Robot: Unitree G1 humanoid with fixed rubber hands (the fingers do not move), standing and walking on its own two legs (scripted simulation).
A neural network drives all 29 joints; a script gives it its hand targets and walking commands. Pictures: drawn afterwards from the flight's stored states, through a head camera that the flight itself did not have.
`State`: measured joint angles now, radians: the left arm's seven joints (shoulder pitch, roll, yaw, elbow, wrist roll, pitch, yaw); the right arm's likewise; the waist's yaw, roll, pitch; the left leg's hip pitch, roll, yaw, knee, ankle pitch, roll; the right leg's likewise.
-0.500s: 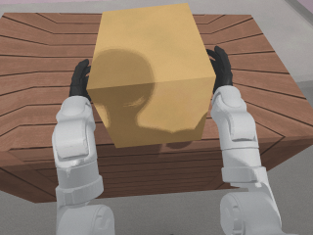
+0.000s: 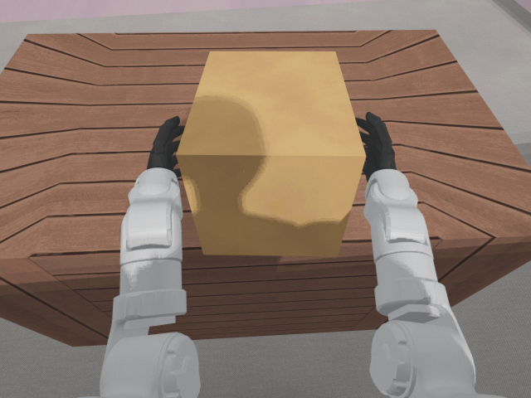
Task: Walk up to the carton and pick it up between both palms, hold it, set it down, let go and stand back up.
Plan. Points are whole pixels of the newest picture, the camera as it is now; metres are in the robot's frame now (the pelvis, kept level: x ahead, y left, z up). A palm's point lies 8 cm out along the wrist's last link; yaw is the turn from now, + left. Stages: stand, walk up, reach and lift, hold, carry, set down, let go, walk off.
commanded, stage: set down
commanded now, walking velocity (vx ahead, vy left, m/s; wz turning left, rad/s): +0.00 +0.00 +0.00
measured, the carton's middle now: (271, 150) +0.48 -0.05 +0.07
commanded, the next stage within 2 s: none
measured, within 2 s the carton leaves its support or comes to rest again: rests again in 1.76 s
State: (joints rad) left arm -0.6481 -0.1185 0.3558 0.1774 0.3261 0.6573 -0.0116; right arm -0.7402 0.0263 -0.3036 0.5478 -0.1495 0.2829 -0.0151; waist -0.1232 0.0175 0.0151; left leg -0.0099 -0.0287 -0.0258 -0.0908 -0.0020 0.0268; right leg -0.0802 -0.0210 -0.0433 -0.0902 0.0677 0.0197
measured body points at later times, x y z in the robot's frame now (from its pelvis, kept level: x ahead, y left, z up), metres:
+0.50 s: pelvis +0.03 -0.01 +0.00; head +0.07 +0.00 +0.45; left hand +0.46 +0.12 +0.09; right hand +0.44 -0.19 +0.08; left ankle -0.04 +0.10 -0.75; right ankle +0.00 -0.13 -0.75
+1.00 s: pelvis +0.01 +0.00 +0.00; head +0.06 +0.01 +0.44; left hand +0.46 +0.11 +0.08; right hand +0.44 -0.19 +0.09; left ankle -0.04 +0.10 -0.75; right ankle +0.00 -0.13 -0.75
